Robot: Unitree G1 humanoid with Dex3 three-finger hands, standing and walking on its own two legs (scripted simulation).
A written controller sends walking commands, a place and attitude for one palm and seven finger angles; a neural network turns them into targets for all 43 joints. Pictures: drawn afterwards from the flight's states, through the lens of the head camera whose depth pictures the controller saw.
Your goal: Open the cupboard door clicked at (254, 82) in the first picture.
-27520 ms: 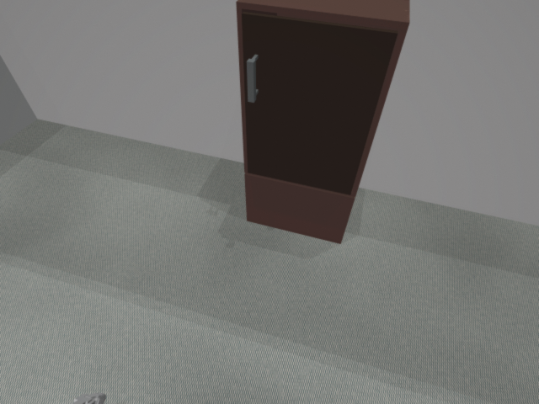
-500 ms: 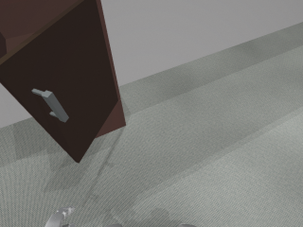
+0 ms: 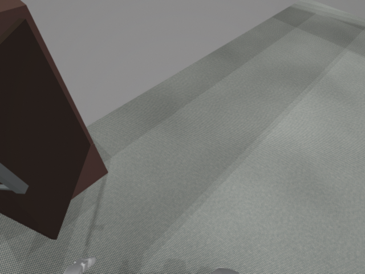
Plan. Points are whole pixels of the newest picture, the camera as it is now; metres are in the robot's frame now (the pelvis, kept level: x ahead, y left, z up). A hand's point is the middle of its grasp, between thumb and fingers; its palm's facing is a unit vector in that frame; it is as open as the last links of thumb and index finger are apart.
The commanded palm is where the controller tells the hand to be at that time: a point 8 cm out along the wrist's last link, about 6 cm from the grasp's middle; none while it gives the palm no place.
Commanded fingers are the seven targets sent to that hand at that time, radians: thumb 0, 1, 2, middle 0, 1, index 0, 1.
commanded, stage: walk to a spot facing it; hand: left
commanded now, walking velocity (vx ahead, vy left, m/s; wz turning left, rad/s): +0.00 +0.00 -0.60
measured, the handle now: out of the picture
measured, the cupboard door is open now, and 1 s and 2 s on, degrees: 42 42 42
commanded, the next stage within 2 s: turn to face it in 1.80 s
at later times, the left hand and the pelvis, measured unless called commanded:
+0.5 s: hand (119, 262) +0.17 +0.16 -0.17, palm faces -0.26 -0.95 -0.17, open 7.3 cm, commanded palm none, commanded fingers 0.00 0.90 0.90 -0.20 -0.30 -0.20 -0.30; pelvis +0.04 -0.01 +0.00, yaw -18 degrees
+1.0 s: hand (190, 205) +0.32 -0.01 -0.16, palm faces -0.52 -0.83 -0.19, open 7.2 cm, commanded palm none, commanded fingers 0.00 0.90 0.90 -0.20 -0.30 -0.20 -0.30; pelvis +0.16 -0.13 +0.00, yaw -33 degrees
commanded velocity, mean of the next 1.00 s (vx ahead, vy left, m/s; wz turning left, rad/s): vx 0.26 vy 0.00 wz -0.51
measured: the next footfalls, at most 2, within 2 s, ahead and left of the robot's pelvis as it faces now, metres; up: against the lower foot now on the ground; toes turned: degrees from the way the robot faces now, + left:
right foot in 0.08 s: +0.04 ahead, -0.14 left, +0.00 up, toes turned -7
left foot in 0.38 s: +0.10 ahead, +0.10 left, +0.00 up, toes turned -10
